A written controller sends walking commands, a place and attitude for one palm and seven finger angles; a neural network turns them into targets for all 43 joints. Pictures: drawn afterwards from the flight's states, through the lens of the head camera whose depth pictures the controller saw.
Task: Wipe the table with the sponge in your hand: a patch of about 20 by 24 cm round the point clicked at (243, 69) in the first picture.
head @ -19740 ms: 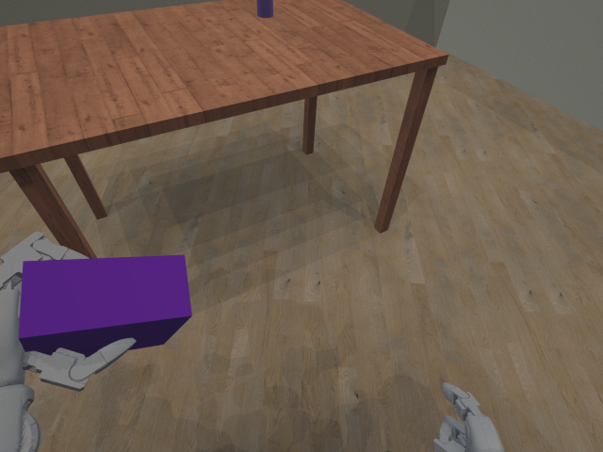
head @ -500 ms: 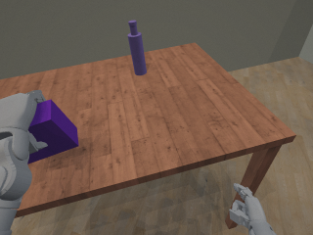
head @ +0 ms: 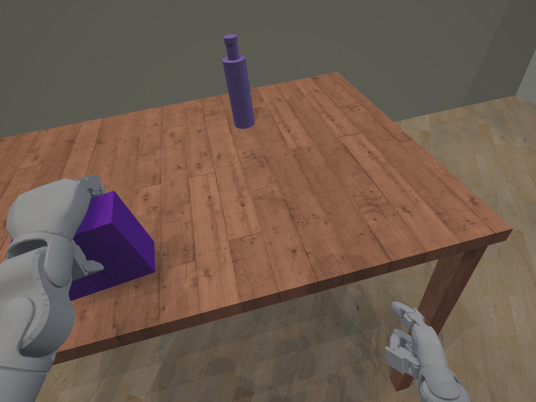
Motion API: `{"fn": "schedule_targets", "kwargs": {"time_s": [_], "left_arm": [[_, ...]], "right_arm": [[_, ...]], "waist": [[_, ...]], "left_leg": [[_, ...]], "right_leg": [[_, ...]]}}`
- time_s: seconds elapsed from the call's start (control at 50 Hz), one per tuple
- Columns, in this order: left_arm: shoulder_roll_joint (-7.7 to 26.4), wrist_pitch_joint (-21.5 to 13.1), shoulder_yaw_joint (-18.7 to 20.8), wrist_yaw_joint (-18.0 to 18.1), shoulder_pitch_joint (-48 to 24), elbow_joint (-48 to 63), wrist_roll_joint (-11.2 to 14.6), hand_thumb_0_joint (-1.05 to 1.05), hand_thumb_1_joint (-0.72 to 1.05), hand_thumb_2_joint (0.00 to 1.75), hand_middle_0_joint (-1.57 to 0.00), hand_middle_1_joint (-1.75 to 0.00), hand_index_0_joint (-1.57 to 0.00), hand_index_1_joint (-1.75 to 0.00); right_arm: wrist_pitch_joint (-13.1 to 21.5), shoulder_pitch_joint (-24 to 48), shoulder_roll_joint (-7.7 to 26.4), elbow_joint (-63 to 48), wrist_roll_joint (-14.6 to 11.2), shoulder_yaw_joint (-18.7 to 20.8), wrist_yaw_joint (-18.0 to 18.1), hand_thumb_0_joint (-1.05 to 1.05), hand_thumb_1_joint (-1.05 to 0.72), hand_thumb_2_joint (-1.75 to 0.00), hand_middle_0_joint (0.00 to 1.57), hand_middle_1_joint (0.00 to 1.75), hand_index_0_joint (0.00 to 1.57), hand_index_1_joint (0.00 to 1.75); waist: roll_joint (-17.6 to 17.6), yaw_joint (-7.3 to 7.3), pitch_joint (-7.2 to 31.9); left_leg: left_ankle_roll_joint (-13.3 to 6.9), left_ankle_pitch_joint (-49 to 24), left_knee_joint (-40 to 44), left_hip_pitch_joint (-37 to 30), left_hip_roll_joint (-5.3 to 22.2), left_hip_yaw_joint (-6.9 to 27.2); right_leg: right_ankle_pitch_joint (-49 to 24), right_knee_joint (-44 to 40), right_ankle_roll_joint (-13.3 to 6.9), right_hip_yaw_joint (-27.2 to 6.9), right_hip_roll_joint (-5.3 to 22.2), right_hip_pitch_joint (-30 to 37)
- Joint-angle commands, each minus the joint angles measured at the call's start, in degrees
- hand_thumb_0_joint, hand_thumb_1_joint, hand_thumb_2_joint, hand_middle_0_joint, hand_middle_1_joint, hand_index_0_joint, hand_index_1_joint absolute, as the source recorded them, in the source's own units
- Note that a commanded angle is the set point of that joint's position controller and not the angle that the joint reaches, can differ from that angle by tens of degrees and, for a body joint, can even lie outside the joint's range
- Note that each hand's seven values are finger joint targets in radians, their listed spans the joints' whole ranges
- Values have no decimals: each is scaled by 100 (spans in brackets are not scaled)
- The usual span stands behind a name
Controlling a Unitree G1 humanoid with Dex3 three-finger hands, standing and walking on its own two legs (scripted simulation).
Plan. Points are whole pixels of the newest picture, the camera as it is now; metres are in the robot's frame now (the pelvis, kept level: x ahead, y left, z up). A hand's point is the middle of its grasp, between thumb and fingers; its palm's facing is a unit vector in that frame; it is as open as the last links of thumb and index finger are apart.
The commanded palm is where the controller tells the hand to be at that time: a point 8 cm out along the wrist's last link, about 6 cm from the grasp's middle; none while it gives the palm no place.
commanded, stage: lower the sponge onto the table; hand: left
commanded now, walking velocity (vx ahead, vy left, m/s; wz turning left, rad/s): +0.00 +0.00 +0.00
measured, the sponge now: (99, 256) +0.26 +0.31 +0.12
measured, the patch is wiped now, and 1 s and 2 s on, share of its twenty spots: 0.05 0.05 0.15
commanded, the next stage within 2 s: wipe forward along the first lane in 1.26 s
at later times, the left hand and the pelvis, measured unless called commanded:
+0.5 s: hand (97, 259) +0.24 +0.29 +0.14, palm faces -0.01 -0.04 -1.00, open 10.0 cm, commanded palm +0.21 +0.29 +0.22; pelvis +0.00 +0.00 +0.00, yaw +0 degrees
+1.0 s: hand (95, 254) +0.24 +0.30 +0.14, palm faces +0.08 -0.05 -1.00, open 10.0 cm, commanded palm +0.21 +0.29 +0.20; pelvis +0.00 +0.00 +0.00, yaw +0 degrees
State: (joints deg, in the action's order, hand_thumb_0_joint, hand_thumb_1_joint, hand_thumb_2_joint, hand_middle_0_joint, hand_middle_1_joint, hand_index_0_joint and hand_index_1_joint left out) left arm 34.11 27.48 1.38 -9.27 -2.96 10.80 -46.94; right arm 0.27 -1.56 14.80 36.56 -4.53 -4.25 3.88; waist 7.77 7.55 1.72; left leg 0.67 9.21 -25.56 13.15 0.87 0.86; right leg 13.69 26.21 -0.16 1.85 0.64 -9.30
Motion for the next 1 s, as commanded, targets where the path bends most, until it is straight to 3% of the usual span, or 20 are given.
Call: {"fn": "schedule_targets", "kwargs": {"time_s": [0.0,0.04,0.1,0.14,0.18,0.26,0.34,0.4,0.44,0.48,0.52,0.54,0.56,0.64,0.7,0.78,0.84,0.9,0.94,0.98], "left_arm": [[1642,-313,574,43,-1658,1327,-375,0,10,130,-120,-160,-120,-160],[2362,-464,1044,186,-2393,1631,-676,0,10,130,-120,-160,-120,-160],[2209,-738,1127,479,-2387,1154,-655,0,10,130,-120,-160,-120,-160],[2228,-773,1306,590,-2345,1078,-524,0,10,130,-120,-160,-120,-160],[1887,-715,1177,640,-2024,621,-296,0,10,130,-120,-160,-120,-160],[1209,-290,576,282,-1370,161,-160,0,10,130,-120,-160,-120,-160],[1003,-277,219,-98,-1027,489,-197,0,10,130,-120,-160,-120,-160],[1375,-594,288,-152,-1335,1014,-439,0,10,130,-120,-160,-120,-160],[2002,-926,872,31,-1691,1588,-567,0,10,130,-120,-160,-120,-160],[2110,-1192,1137,335,-1867,1395,-603,0,10,130,-120,-160,-120,-160],[1804,-1164,1160,521,-1615,631,-389,0,10,130,-120,-160,-120,-160],[1913,-1053,1317,579,-1647,410,-340,0,10,130,-120,-160,-120,-160],[1582,-975,1048,634,-1757,122,-276,0,10,130,-120,-160,-120,-160],[1515,-572,934,585,-1331,30,-306,0,10,130,-120,-160,-120,-160],[1138,-515,388,296,-1163,392,-353,0,10,130,-120,-160,-120,-160],[1269,-879,435,115,-823,1198,-398,0,10,130,-120,-160,-120,-160],[1657,-1136,978,320,-931,1330,-395,0,10,130,-120,-160,-120,-160],[1138,-1024,703,484,-930,542,-312,0,10,130,-120,-160,-120,-160],[1337,-916,898,632,-1063,669,-382,0,10,130,-120,-160,-120,-160],[1256,-856,776,723,-1042,716,-457,0,10,130,-120,-160,-120,-160]], "right_arm": [[397,1357,552,-1081,134,198,97,0,-90,-90,20,30,20,30],[489,1481,526,-1068,169,171,154,0,-90,-90,20,30,20,30],[529,1144,489,-871,246,228,208,0,-90,-90,20,30,20,30],[549,1308,468,-856,188,245,200,0,-90,-90,20,30,20,30],[492,1204,465,-728,182,277,163,0,-90,-90,20,30,20,30],[390,1395,547,-810,111,252,89,0,-90,-90,20,30,20,30],[415,1509,488,-1058,21,204,82,0,-90,-90,20,30,20,30],[459,1258,555,-1058,158,238,94,0,-90,-90,20,30,20,30],[556,1323,482,-1118,174,227,146,0,-90,-90,20,30,20,30],[607,998,433,-961,267,259,221,0,-90,-90,20,30,20,30],[537,929,467,-798,223,309,221,0,-90,-90,20,30,20,30],[533,1112,521,-788,166,312,225,0,-90,-90,20,30,20,30],[475,1038,528,-726,175,330,224,0,-90,-90,20,30,20,30],[408,1378,573,-802,126,301,123,0,-90,-90,20,30,20,30],[383,1270,578,-900,152,302,52,0,-90,-90,20,30,20,30],[493,1150,466,-1063,194,260,39,0,-90,-90,20,30,20,30],[534,1127,464,-1041,204,300,90,0,-90,-90,20,30,20,30],[421,918,537,-838,213,329,103,0,-90,-90,20,30,20,30],[429,1200,522,-885,154,317,102,0,-90,-90,20,30,20,30],[402,1067,521,-859,201,331,71,0,-90,-90,20,30,20,30]], "waist": [[-450,31,1049],[-169,108,1258],[-91,126,1214],[202,180,1131],[7,167,969],[-417,92,719],[-637,-29,579],[-485,-20,967],[-312,44,1187],[-311,51,1230],[-399,45,772],[-272,81,605],[-330,47,555],[-188,143,669],[-257,30,931],[-373,9,1122],[-341,42,1007],[-504,-6,465],[-288,90,561],[-253,112,863]], "left_leg": [[-209,-144,285,-540,-232,84],[-219,-121,248,-629,-265,142],[-192,-450,222,-803,-307,78],[-146,-406,230,-861,-311,117],[-107,-502,219,-735,-249,37],[-108,-275,248,-420,-209,-25],[-181,71,231,-392,-220,29],[-254,-81,198,-530,-262,64],[-260,-167,138,-742,-258,119],[-247,-423,114,-866,-287,54],[-180,-260,169,-723,-256,48],[-140,-44,212,-657,-251,99],[-124,-72,213,-549,-221,8],[-97,-237,238,-456,-261,-13],[-170,-384,220,-475,-267,-25],[-264,-497,105,-644,-265,23],[-238,-403,120,-741,-217,110],[-161,-109,292,-505,-192,68],[-135,-15,317,-523,-212,90],[-141,-360,284,-565,-228,20]], "right_leg": [[-149,-441,-257,-61,-145,-110],[40,-403,-358,-309,-211,-35],[-83,-547,-400,-189,-210,-57],[-98,-590,-500,-515,-252,-50],[-265,-600,-414,-312,-147,-14],[-289,-567,-310,-188,-91,-93],[-28,-559,-253,-218,-140,-296],[-133,-465,-238,-85,-111,-166],[-63,-448,-328,-305,-195,-101],[-128,-519,-351,-224,-183,-120],[-63,-651,-338,-216,-188,-253],[119,-707,-424,-476,-230,-310],[47,-696,-383,-301,-156,-259],[-162,-589,-376,-369,-163,-81],[-442,-468,-280,-52,-123,18],[-447,-398,-263,-36,-137,-36],[-343,-460,-354,-213,-238,-109],[-144,-589,-298,37,-212,-337],[-47,-540,-383,-216,-252,-254],[-275,-481,-345,-51,-195,-39]]}}
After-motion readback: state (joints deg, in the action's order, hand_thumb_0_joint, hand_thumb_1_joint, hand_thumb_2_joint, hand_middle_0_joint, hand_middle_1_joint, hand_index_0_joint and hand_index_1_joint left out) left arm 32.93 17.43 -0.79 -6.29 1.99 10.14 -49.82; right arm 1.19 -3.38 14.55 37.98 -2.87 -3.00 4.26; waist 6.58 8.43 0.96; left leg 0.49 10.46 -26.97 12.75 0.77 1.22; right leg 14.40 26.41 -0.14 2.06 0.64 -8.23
